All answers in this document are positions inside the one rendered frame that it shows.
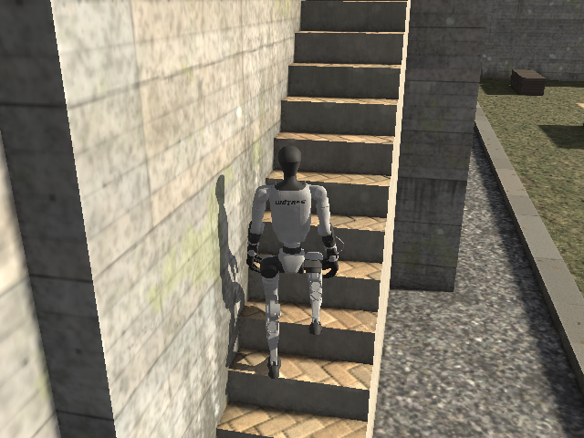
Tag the stairs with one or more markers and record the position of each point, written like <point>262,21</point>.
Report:
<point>344,113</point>

